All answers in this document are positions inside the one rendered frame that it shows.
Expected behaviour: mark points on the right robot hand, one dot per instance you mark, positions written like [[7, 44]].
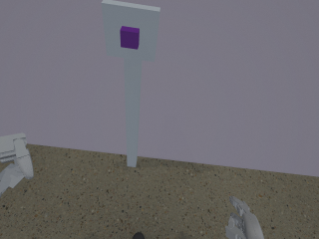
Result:
[[248, 226]]

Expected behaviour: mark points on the button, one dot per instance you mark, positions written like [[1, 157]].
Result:
[[130, 37]]

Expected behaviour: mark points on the left robot hand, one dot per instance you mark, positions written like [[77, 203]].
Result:
[[13, 148]]

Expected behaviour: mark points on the panel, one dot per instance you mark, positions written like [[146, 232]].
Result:
[[146, 18]]

